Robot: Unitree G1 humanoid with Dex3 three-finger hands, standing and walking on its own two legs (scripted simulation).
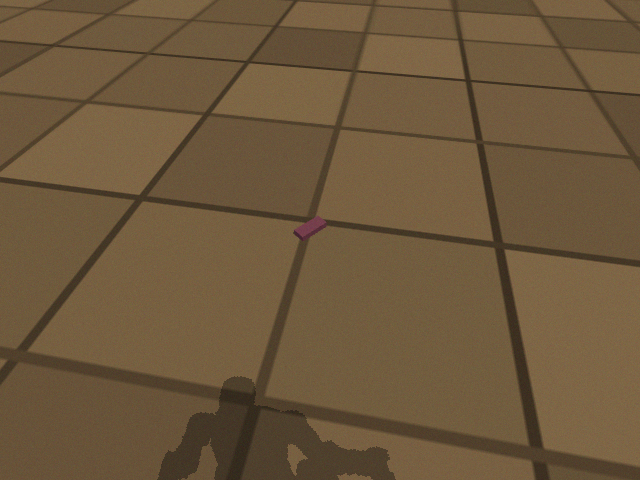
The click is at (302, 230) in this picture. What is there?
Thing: flat box
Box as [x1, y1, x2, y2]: [294, 216, 326, 240]
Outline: 326,222 320,217 316,216 294,230 294,233 300,239 303,240 326,226
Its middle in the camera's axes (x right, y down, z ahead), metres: -0.05 -0.07 +1.77
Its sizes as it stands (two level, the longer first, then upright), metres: 0.146 0.061 0.028
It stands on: the floor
